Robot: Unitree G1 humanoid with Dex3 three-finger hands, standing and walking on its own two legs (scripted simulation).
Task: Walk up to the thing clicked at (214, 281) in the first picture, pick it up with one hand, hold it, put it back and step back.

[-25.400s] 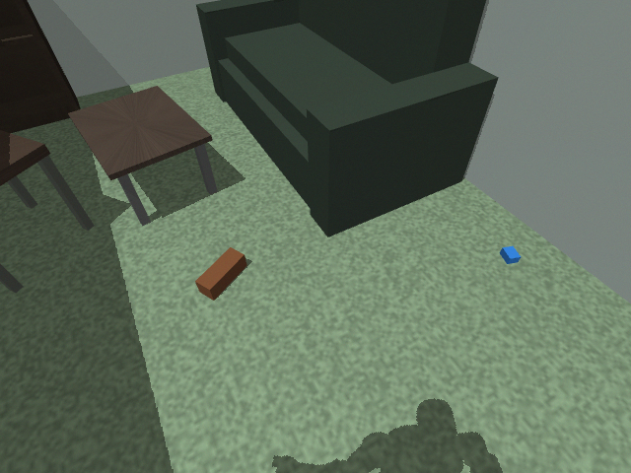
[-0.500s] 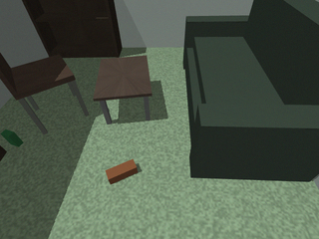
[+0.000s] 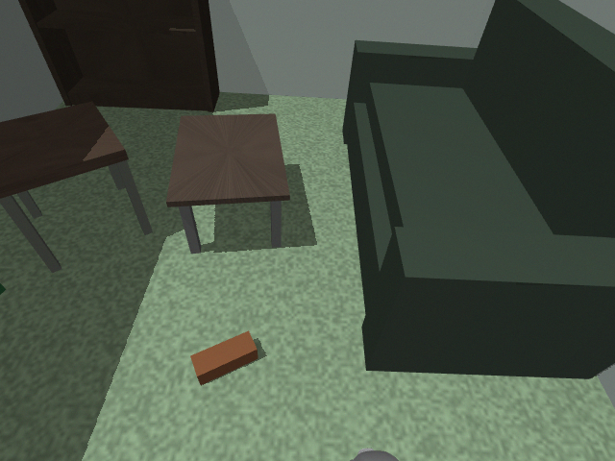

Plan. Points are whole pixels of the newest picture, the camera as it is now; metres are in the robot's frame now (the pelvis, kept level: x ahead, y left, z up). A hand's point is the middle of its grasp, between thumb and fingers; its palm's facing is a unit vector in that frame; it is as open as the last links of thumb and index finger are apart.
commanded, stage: walk up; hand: left
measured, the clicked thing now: (225, 357) +0.60 +0.25 -0.74
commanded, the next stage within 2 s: none
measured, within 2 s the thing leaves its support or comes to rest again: neither
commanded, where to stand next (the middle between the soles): +0.27 -0.05 m, yaw +0 degrees
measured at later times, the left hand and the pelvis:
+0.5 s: hand (199, 381) +0.29 +0.19 -0.13, palm faces -0.07 -0.93 -0.36, open 7.4 cm; pelvis +0.18 -0.06 +0.00, yaw -4 degrees
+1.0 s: hand (198, 413) +0.25 +0.19 -0.17, palm faces -0.05 -0.92 -0.40, open 7.4 cm; pelvis +0.18 -0.08 -0.03, yaw -2 degrees
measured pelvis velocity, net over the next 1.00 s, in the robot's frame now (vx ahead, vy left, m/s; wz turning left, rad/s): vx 0.18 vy -0.08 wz -0.04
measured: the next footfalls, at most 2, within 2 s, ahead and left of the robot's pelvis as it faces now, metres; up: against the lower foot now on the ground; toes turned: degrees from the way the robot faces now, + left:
right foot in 0.24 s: +0.24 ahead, -0.16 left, +0.00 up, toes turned -6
left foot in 0.64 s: +0.33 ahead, +0.06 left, +0.00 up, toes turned -1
